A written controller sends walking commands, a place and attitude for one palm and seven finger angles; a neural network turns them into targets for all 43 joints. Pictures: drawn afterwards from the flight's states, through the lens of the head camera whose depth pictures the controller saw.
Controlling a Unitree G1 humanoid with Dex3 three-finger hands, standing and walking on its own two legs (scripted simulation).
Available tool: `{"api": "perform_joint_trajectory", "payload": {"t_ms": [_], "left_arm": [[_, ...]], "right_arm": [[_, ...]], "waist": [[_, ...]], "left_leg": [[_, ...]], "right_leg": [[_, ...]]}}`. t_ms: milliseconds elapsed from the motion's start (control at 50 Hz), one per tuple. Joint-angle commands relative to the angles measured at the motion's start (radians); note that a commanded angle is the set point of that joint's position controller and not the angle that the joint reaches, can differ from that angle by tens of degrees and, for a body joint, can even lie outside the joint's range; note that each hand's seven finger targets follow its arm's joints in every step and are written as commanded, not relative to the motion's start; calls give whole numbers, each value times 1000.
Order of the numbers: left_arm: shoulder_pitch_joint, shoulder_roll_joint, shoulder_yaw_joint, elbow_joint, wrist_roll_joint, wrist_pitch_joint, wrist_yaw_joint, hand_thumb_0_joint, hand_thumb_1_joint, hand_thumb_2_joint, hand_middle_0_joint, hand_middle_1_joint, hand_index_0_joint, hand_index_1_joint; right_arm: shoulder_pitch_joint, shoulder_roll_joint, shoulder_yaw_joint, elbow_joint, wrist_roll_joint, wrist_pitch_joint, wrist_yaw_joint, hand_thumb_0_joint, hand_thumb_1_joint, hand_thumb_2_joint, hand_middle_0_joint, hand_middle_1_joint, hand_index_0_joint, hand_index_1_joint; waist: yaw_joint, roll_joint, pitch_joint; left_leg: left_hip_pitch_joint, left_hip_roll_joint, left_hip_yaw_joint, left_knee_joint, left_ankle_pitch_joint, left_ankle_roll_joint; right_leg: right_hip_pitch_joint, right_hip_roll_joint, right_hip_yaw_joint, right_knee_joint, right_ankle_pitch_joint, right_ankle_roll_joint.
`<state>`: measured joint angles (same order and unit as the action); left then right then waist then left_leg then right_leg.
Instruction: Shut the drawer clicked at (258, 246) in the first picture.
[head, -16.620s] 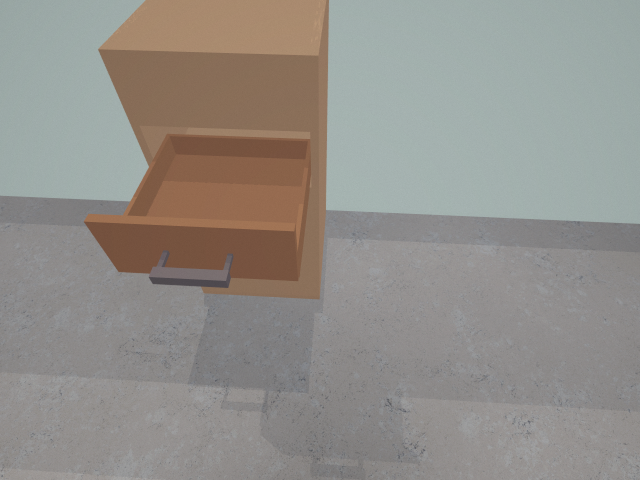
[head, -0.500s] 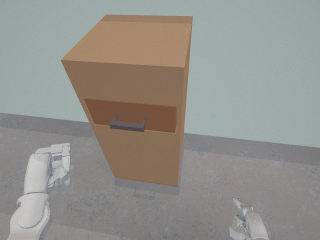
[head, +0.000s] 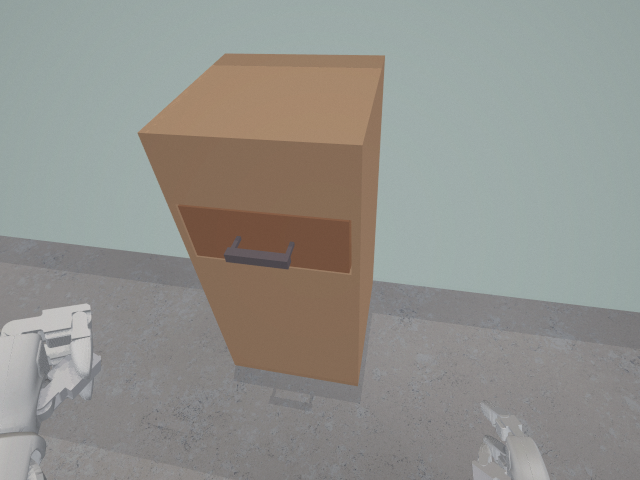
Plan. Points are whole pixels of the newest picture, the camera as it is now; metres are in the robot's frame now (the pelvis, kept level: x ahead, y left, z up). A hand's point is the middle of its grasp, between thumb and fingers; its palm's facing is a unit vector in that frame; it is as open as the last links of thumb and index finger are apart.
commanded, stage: step back with the hand held close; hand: left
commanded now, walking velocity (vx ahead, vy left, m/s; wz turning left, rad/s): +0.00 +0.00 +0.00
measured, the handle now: (260, 250) +0.60 +0.22 -0.13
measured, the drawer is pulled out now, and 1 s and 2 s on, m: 0.00 0.00 0.00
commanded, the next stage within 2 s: stop stepping back and stand still in 1.70 s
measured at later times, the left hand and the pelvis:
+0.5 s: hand (68, 370) +0.17 +0.26 +0.16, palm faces +0.30 -0.81 -0.51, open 3.2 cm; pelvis -0.03 +0.02 +0.00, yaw -1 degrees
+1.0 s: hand (23, 408) +0.13 +0.27 +0.16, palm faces +0.34 -0.81 -0.49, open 3.2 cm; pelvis -0.08 +0.04 -0.02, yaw -1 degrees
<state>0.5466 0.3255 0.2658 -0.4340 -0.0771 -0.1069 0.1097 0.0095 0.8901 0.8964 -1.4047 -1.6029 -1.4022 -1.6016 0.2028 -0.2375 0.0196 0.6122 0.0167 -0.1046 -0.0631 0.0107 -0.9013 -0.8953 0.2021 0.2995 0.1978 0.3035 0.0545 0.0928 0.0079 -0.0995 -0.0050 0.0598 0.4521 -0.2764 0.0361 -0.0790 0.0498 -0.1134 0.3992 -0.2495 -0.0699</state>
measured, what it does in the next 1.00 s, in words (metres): shifts its weight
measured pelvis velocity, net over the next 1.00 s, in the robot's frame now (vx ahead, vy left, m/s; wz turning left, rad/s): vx -0.08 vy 0.04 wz -0.02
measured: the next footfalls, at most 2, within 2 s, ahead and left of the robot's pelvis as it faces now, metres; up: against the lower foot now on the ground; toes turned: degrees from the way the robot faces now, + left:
right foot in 1.76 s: -0.23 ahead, -0.06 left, +0.00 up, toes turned -4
left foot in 1.94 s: -0.11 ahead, +0.13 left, +0.00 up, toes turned -2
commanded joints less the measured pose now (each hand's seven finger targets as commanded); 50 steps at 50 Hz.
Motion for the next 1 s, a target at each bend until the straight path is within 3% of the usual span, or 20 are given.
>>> {"api": "perform_joint_trajectory", "payload": {"t_ms": [0,20,40,60,80,120,160,240,260,340,440,460,540,660,820,980], "left_arm": [[-77,191,132,-227,-5,-80,15,0,900,900,-1400,-1600,-1400,-1600],[-78,192,133,-233,-5,-82,16,0,900,900,-1400,-1600,-1400,-1600],[-211,323,283,-324,-2,-133,24,0,900,900,-1400,-1600,-1400,-1600],[-210,311,277,-274,3,-151,24,0,900,900,-1400,-1600,-1400,-1600],[-82,220,217,-171,11,-147,19,0,900,900,-1400,-1600,-1400,-1600],[14,160,165,-169,12,-150,11,0,900,900,-1400,-1600,-1400,-1600],[45,157,158,-195,12,-154,12,0,900,900,-1400,-1600,-1400,-1600],[79,214,205,-260,11,-157,25,0,900,900,-1400,-1600,-1400,-1600],[81,237,223,-272,11,-159,29,0,900,900,-1400,-1600,-1400,-1600],[105,244,235,-295,8,-161,39,0,900,900,-1400,-1600,-1400,-1600],[103,226,216,-283,10,-159,42,0,900,900,-1400,-1600,-1400,-1600],[98,225,211,-294,10,-160,41,0,900,900,-1400,-1600,-1400,-1600],[90,226,208,-311,20,-169,46,0,900,900,-1400,-1600,-1400,-1600],[52,234,229,-359,42,-181,47,0,900,900,-1400,-1600,-1400,-1600],[22,214,222,-368,54,-190,41,0,900,900,-1400,-1600,-1400,-1600],[29,236,258,-396,61,-212,39,0,900,900,-1400,-1600,-1400,-1600]], "right_arm": [[-145,-86,-34,-165,4,-82,-10,0,-900,-900,200,300,200,300],[-143,-85,-33,-163,3,-85,-9,0,-900,-900,200,300,200,300],[-112,-109,-43,-192,4,-58,-2,0,-900,-900,200,300,200,300],[-103,-82,-42,-173,5,-48,-3,0,-900,-900,200,300,200,300],[-95,-78,-46,-153,-3,-35,-1,0,-900,-900,200,300,200,300],[-106,-96,-54,-164,-4,-14,6,0,-900,-900,200,300,200,300],[-119,-107,-61,-174,-4,-2,5,0,-900,-900,200,300,200,300],[-120,-110,-72,-197,0,22,0,0,-900,-900,200,300,200,300],[-130,-111,-74,-201,-1,24,-4,0,-900,-900,200,300,200,300],[-120,-104,-78,-212,3,33,-13,0,-900,-900,200,300,200,300],[-112,-111,-82,-209,1,33,-17,0,-900,-900,200,300,200,300],[-120,-114,-82,-211,-2,31,-18,0,-900,-900,200,300,200,300],[-110,-118,-80,-215,0,24,-14,0,-900,-900,200,300,200,300],[-113,-127,-75,-236,-12,6,-20,0,-900,-900,200,300,200,300],[-97,-130,-75,-237,-17,-8,-14,0,-900,-900,200,300,200,300],[-98,-129,-80,-231,-26,-11,-12,0,-900,-900,200,300,200,300]], "waist": [[-3,-44,-23],[-3,-24,-29],[-39,-101,59],[-46,-127,65],[-54,-165,53],[-55,-77,-21],[-51,-34,-62],[-50,-86,-143],[-48,-58,-151],[-51,-77,-169],[-57,-84,-127],[-56,-61,-121],[-60,-62,-95],[-51,-1,-80],[-61,-47,-46],[-61,-28,-87]], "left_leg": [[-1,25,-60,-53,153,15],[1,24,-59,-53,160,15],[-92,45,-89,-11,78,29],[-92,39,-96,27,42,23],[-74,41,-84,44,51,21],[-59,50,-74,16,98,27],[-70,68,-84,-28,166,30],[-103,88,-110,-44,264,30],[-111,88,-113,-48,277,27],[-139,96,-125,-30,328,24],[-200,99,-146,-48,228,27],[-212,101,-151,-58,198,29],[-295,114,-178,-99,24,42],[-497,168,-251,-209,-186,74],[-572,171,-247,-184,-288,81],[-625,187,-257,-158,-240,86]], "right_leg": [[-47,-86,145,-114,114,45],[-41,-87,146,-112,130,44],[-137,-161,281,-175,147,69],[-165,-200,309,-202,124,55],[-189,-216,286,-197,123,49],[-158,-210,244,-150,171,64],[-110,-181,199,-91,244,78],[-36,-158,171,-12,330,68],[-34,-158,168,0,339,61],[-27,-152,170,38,393,56],[-60,-142,181,32,295,50],[-65,-139,182,29,268,51],[-58,-121,186,35,153,51],[72,-62,162,171,134,70],[60,-70,191,197,103,66],[91,-63,189,280,173,59]]}}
